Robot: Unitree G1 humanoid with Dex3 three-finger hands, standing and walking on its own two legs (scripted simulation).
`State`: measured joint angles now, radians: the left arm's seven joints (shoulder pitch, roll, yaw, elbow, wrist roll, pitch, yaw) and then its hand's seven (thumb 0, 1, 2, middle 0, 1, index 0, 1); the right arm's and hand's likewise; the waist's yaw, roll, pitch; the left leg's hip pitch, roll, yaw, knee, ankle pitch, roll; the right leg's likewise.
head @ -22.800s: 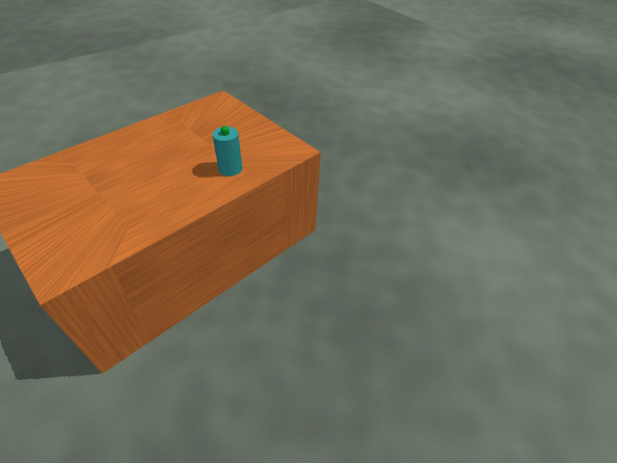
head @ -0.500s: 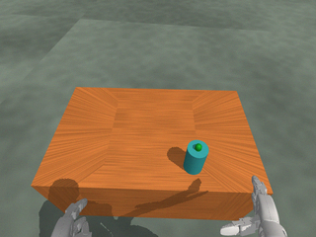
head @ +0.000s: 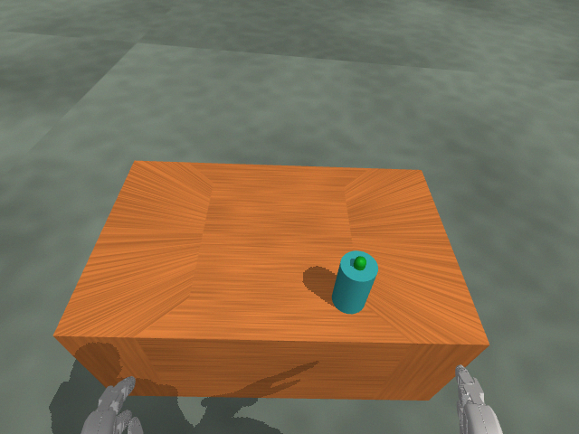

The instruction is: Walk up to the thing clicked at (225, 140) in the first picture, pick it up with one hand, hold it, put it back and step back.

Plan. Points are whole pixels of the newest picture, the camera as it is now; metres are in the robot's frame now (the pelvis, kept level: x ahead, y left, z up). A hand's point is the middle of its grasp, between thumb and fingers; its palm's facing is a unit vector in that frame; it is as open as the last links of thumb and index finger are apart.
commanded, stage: home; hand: right
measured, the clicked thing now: (354, 280) +0.52 -0.15 -0.22
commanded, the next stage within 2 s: stand in 1.58 s
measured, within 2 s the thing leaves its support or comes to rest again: neither
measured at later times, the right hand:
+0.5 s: hand (439, 431) +0.18 -0.19 -0.05, palm faces +0.11 +0.95 -0.29, open 17.5 cm
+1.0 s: hand (440, 424) +0.19 -0.20 -0.05, palm faces +0.11 +0.95 -0.28, open 17.6 cm
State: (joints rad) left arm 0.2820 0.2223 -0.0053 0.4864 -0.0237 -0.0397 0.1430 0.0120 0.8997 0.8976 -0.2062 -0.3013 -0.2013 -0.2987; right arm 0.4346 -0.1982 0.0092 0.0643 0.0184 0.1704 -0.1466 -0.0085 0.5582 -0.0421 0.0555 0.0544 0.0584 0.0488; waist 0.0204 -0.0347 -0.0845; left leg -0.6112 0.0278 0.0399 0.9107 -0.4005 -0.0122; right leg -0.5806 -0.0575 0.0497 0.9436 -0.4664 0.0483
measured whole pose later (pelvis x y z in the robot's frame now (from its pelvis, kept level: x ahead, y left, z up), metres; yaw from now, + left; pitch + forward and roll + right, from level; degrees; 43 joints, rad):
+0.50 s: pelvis +0.01 -0.01 +0.00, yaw +0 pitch +6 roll +2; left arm 0.27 0.21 -0.01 0.54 -0.01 -0.12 0.15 0.01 0.90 0.90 -0.21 -0.30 -0.20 -0.30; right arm 0.44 -0.20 0.01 0.03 0.01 0.21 -0.14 -0.01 0.56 -0.04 0.06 0.05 0.06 0.05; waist 0.01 -0.03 -0.08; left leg -0.60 0.03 0.03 0.89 -0.41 -0.03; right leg -0.58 -0.05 0.04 0.95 -0.48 0.04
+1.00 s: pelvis +0.02 -0.01 +0.00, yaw +0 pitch +6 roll +2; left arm 0.26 0.21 -0.01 0.53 -0.01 -0.11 0.14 0.01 0.90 0.90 -0.21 -0.30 -0.20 -0.30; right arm 0.44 -0.20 0.00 0.02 0.01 0.25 -0.13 -0.01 0.56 -0.04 0.06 0.05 0.06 0.05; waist 0.01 -0.03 -0.09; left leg -0.58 0.03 0.03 0.88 -0.41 -0.03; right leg -0.56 -0.05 0.04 0.94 -0.49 0.03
